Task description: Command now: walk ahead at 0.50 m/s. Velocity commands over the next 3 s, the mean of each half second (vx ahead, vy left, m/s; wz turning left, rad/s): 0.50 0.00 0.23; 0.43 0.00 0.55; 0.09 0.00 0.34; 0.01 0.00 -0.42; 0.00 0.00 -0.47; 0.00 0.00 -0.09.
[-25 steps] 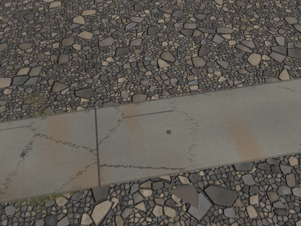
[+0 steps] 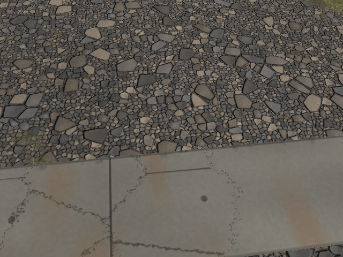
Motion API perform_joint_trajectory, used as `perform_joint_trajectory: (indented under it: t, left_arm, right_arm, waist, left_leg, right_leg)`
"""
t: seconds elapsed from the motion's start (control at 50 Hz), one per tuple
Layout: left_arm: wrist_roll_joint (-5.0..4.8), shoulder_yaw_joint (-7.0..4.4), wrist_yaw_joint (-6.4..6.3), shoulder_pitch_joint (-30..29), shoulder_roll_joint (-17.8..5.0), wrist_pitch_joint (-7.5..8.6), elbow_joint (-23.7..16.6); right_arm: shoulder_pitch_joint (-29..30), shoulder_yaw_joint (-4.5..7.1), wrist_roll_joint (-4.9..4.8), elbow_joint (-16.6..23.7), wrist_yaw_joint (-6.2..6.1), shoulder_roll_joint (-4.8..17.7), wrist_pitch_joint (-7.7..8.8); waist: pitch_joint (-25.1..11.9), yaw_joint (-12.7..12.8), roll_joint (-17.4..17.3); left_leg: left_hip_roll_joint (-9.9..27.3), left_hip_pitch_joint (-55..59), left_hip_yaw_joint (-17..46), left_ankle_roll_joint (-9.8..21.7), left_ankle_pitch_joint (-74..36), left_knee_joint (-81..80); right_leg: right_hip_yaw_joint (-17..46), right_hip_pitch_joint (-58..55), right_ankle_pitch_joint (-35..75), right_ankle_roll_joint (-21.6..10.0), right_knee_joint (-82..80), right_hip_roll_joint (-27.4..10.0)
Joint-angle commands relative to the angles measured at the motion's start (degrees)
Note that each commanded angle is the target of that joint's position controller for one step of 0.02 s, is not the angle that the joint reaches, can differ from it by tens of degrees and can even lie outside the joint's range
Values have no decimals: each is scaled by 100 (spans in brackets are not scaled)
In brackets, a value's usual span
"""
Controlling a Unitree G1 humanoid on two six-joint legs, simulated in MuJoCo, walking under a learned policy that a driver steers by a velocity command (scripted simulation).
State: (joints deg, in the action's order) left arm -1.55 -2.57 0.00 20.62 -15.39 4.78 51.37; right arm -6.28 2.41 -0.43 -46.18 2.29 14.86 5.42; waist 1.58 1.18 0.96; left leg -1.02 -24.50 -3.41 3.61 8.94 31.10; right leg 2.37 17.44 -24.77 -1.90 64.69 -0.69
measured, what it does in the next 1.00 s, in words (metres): walks ahead, turning left: right foot, then left foot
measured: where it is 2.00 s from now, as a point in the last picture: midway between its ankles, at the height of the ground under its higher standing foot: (162, 218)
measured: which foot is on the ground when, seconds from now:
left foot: down 0.00-0.44, up 0.46-0.92, down 0.94-1.00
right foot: up 0.00-0.42, down 0.44-0.94, up 0.96-1.00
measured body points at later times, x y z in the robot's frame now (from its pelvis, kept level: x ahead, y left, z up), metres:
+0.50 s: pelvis +0.27 -0.04 +0.00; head +0.31 -0.04 +0.45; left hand +0.45 +0.23 -0.08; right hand +0.30 -0.31 -0.14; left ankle +0.10 +0.08 -0.67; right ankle +0.38 -0.14 -0.73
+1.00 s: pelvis +0.49 +0.06 -0.01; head +0.53 +0.10 +0.43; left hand +0.42 +0.35 -0.14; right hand +0.78 -0.09 -0.10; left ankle +0.55 +0.18 -0.73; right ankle +0.39 -0.14 -0.66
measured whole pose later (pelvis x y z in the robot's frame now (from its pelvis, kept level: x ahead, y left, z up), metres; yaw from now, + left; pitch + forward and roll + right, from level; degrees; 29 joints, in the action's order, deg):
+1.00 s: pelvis +0.49 +0.06 -0.01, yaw +27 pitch +2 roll -2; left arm -0.2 -4.2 -0.7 12.8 -16.9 3.3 49.9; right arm -4.8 4.7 0.0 -38.0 2.1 17.0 1.2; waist 4.5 2.4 -0.9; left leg -1.0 -30.5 -2.0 5.5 8.8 36.9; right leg -5.5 12.0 -32.8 3.9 58.6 -4.4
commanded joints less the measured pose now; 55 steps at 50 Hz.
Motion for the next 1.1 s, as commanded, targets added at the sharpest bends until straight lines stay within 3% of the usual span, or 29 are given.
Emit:
perform_joint_trajectory:
  t: [0.02, 0.08, 0.12, 0.18, 0.24, 0.32, 0.38, 0.4, 0.42, 0.44, 0.46, 0.48, 0.5, 0.54, 0.56, 0.6, 0.66, 0.74, 0.82, 0.88, 0.9, 0.92, 0.94, 0.96, 0.98, 1.0, 1.02, 1.04, 1.1]
  left_arm:
    - [55, -195, -56, -358, -690, 135, -592]
    - [86, -169, -84, -81, -385, -52, -494]
    - [127, -178, -103, -426, -391, -85, -621]
    - [185, -162, -90, -1121, -315, -27, -844]
    - [141, -115, -24, -1766, -212, 47, -997]
    - [72, -92, 112, -2420, -258, 158, -1202]
    - [60, -168, 162, -2234, -523, 250, -1202]
    - [63, -220, 148, -1874, -626, 274, -1110]
    - [93, -342, 101, -1128, -861, 293, -897]
    - [196, -451, 41, -109, -1248, 302, -767]
    - [223, -561, 40, 268, -1665, 232, -650]
    - [196, -409, 48, 260, -1086, 209, -699]
    - [169, -305, 33, -96, -742, 207, -752]
    - [186, -211, 47, -741, -458, 183, -745]
    - [224, -191, 48, -898, -399, 198, -717]
    - [212, -222, 53, -1019, -414, 239, -640]
    - [220, -307, 10, -960, -623, 269, -503]
    - [209, -366, -54, -876, -817, 201, -407]
    - [121, -422, -88, -657, -1009, 80, -300]
    - [9, -481, -138, -720, -1219, -76, -293]
    - [-47, -504, -160, -792, -1292, -120, -324]
    - [-98, -497, -168, -916, -1278, -165, -366]
    - [-38, -438, -154, -758, -1110, -151, -370]
    - [396, -203, -96, -358, -312, -102, -567]
    - [277, -137, -30, 71, -477, 5, -658]
    - [48, -254, -18, -649, -940, 50, -713]
    - [-2, -231, -57, -1018, -892, 50, -871]
    - [106, -231, -144, -1029, -845, 0, -772]
    - [210, -290, -218, -874, -903, -222, -811]
  right_arm:
    - [-534, 137, 72, 98, -17, 553, 48]
    - [-530, 157, 81, -13, -7, 588, 128]
    - [-709, 194, 73, -124, -66, 727, 138]
    - [-1069, 206, 9, -254, -163, 796, 60]
    - [-1365, 228, -48, -346, -226, 899, -1]
    - [-1749, 244, -100, -481, -271, 915, -104]
    - [-1657, 311, -107, -466, -328, 1025, -176]
    - [-1554, 321, -105, -436, -333, 1033, -200]
    - [-1501, 273, -76, -386, -325, 892, -205]
    - [-1393, 153, 20, -192, -308, 554, -196]
    - [-2168, -13, -69, -30, -297, -41, -96]
    - [-2024, 102, -183, -105, -296, 488, -50]
    - [-1543, 219, -242, 17, -299, 873, -51]
    - [-1156, 256, -142, 99, -315, 759, -116]
    - [-1220, 279, -138, 120, -293, 645, -184]
    - [-1233, 261, -159, 180, -259, 414, -319]
    - [-924, 259, -104, 393, -249, 348, -420]
    - [-326, 216, -90, 599, -113, 287, -374]
    - [405, 181, -67, 914, 21, 283, -367]
    - [334, 281, -2, 1079, 91, 481, -388]
    - [-16, 357, 0, 1028, 95, 615, -395]
    - [-769, 491, -13, 836, 80, 830, -393]
    - [-1469, 671, -1, 654, -34, 1217, -421]
    - [-1473, 752, 8, 666, -179, 1857, -472]
    - [-1263, 692, 105, 1062, -104, 1958, -398]
    - [-1239, 598, 93, 1135, -35, 1537, -368]
    - [-929, 538, 11, 1110, -40, 1313, -326]
    - [-608, 481, -57, 1126, -71, 1118, -320]
    - [-235, 437, 102, 1262, -152, 1008, -367]
  waist:
    - [-441, -224, -499]
    - [-310, 21, -553]
    - [-142, -13, -440]
    - [-16, -197, -339]
    - [90, -412, -368]
    - [197, -602, -463]
    - [79, -357, -659]
    - [-83, -133, -708]
    - [-561, 205, -615]
    - [-1474, 624, -106]
    - [-2275, 301, 1570]
    - [-2185, 447, 1363]
    - [-1384, 459, 905]
    - [-573, 174, 412]
    - [-407, -2, 580]
    - [-216, -123, 565]
    - [-35, -150, 321]
    - [86, 18, 239]
    - [357, 237, 163]
    - [143, 50, 375]
    - [-111, -158, 474]
    - [-491, -579, 372]
    - [-907, -894, 0]
    - [-1285, -330, -1718]
    - [-2699, -243, -1699]
    - [-2559, -632, -596]
    - [-1805, -506, -433]
    - [-1281, -303, -74]
    - [-999, 73, -374]
  left_leg:
    - [1583, 1912, 2217, 974, 62, -1869]
    - [1352, 1273, 1563, 1038, -612, -2266]
    - [1343, 1314, 1310, 1087, -1060, -2387]
    - [1184, 1519, 1138, 973, -1302, -2396]
    - [1059, 1616, 1042, 845, -1022, -2347]
    - [1236, 2006, 1339, 832, -796, -1962]
    - [1418, 2230, 1695, 688, -903, -1506]
    - [1347, 2174, 1693, 609, -1243, -1166]
    - [1017, 1929, 1508, 452, -1679, -349]
    - [583, 970, 1191, 231, -801, 1325]
    - [-236, -1219, 592, -138, 2044, 3274]
    - [51, -1866, 1178, -133, 2448, 4140]
    - [291, -2127, 1167, -95, 1958, 4330]
    - [682, -1775, 1001, -142, 1167, 3973]
    - [834, -1483, 1018, -152, 951, 3788]
    - [905, -1277, 917, -201, 772, 3603]
    - [951, -1568, 943, -293, 241, 3062]
    - [890, -1466, 683, -283, -824, 1807]
    - [772, -1387, 312, -170, -867, 929]
    - [401, -848, -79, 26, -246, 623]
    - [168, -364, -231, 139, -69, 527]
    - [-109, 560, -341, 303, -430, 85]
    - [-137, 1877, -42, 516, -1479, -274]
    - [1288, 3463, 1821, 1027, -4301, 230]
    - [2414, 4426, 4367, 2321, -3585, -387]
    - [2130, 4115, 3895, 2022, -3115, -766]
    - [1850, 3432, 3200, 1736, -2670, -838]
    - [1576, 2636, 2753, 1473, -2468, -918]
    - [1272, 1229, 2302, 1333, -2693, -1188]
  right_leg:
    - [244, 2099, 730, -92, 404, -701]
    - [171, 1647, 1104, 14, -15, -800]
    - [148, 2009, 1553, 131, -493, -842]
    - [81, 2246, 2423, 241, -1597, -756]
    - [-23, 1992, 3021, 300, -2695, -504]
    - [-17, 1780, 2888, 308, -3444, -277]
    - [51, 1188, 2360, 169, -3794, -184]
    - [-41, 635, 2212, 76, -3935, -113]
    - [-71, -480, 2176, -106, -3994, -128]
    - [795, -2156, 2134, -483, -3754, -1068]
    - [3177, -4121, 1215, -1293, -4166, -2439]
    - [3791, -3941, 378, -1266, -4581, -2398]
    - [2883, -3233, 406, -1006, -4691, -2206]
    - [1661, -1846, 1303, -822, -5040, -1761]
    - [1240, -1410, 1540, -774, -5233, -1623]
    - [673, -984, 1927, -827, -5534, -1524]
    - [96, -953, 2454, -922, -5727, -1576]
    - [-696, -1128, 2668, -786, -5766, -1440]
    - [-1120, -1543, 2946, -659, -5575, -1544]
    - [-1359, -1906, 5018, -440, -4667, -1595]
    - [-1410, -1941, 5811, -350, -4091, -1545]
    - [-1529, -1794, 6003, -190, -3099, -1355]
    - [-1610, -1030, 4965, 153, -1716, -1048]
    - [-1505, 926, -628, 506, 284, -373]
    - [-224, 1965, -1891, 655, 1786, 296]
    - [296, 2223, -1301, 541, 1896, 30]
    - [203, 2448, -722, 441, 1511, -137]
    - [213, 2310, -330, 462, 1110, -368]
    - [233, 1451, 80, 459, 429, -404]
Next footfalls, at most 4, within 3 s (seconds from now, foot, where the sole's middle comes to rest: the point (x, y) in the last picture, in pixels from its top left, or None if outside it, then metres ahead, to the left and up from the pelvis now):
0.44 right None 0.42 -0.14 -0.77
0.94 left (128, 222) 0.59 0.20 -0.77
1.42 right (174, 191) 0.73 0.02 -0.77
1.94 right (196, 201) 0.69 -0.07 -0.77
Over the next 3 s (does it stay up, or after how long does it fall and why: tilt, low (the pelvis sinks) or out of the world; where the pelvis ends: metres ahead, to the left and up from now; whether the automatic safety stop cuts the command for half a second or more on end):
stays up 0.65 0.04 0.00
